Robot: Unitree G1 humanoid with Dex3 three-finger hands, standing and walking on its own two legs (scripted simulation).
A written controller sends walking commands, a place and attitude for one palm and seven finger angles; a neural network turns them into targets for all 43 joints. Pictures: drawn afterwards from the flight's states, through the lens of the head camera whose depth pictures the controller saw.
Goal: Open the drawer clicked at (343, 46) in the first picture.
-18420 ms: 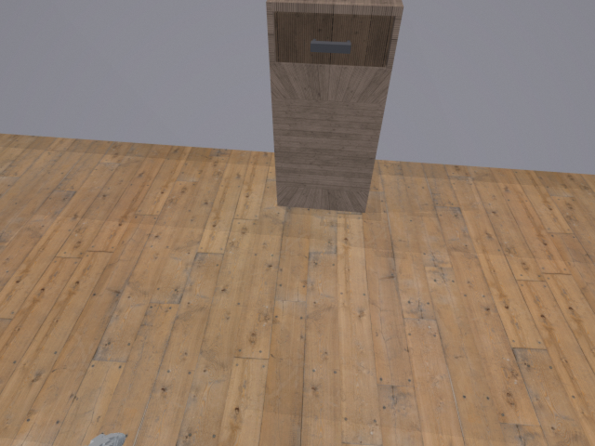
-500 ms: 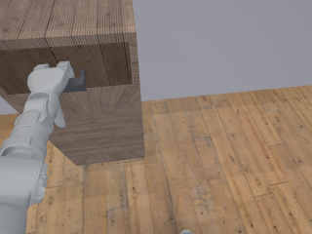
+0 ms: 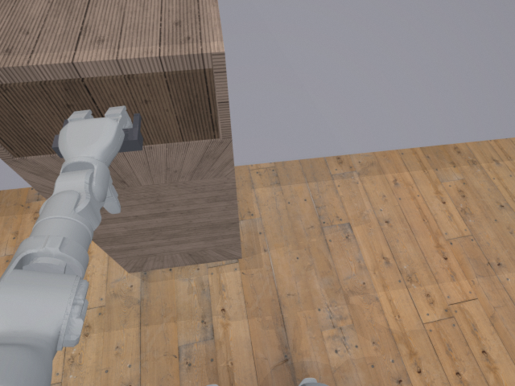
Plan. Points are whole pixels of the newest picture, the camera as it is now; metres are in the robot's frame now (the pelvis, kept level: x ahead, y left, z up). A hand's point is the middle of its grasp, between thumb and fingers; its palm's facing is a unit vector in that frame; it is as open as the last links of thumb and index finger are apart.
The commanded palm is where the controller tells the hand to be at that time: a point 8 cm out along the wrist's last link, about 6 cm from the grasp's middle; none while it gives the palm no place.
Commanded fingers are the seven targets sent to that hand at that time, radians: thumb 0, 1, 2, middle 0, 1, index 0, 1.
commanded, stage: close the thumb around the handle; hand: left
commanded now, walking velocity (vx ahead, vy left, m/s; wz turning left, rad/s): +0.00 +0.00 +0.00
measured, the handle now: (101, 132) +0.52 +0.25 +0.06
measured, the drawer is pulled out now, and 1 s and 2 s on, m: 0.00 0.01 0.13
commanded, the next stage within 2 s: pull the drawer open in 0.64 s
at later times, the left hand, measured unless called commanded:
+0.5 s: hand (107, 161) +0.47 +0.24 +0.04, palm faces -0.09 -0.01 -1.00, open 6.4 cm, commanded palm +0.46 +0.24 +0.09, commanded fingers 0.00 0.90 0.90 -0.40 -1.35 -0.40 -1.35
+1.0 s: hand (107, 165) +0.47 +0.24 +0.04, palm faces -0.06 -0.04 -1.00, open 6.0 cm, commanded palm +0.43 +0.24 +0.09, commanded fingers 0.00 0.90 0.90 -0.40 -1.35 -0.40 -1.35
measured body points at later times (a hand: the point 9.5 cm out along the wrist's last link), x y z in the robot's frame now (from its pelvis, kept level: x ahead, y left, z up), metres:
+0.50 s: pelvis +0.00 -0.02 +0.00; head +0.10 -0.03 +0.44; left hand +0.47 +0.24 +0.09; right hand +0.01 -0.30 -0.13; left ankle -0.03 +0.08 -0.71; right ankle -0.01 -0.12 -0.71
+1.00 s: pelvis +0.01 -0.01 +0.00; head +0.10 -0.02 +0.44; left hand +0.47 +0.24 +0.09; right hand +0.02 -0.29 -0.13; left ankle -0.03 +0.08 -0.71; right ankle -0.01 -0.12 -0.71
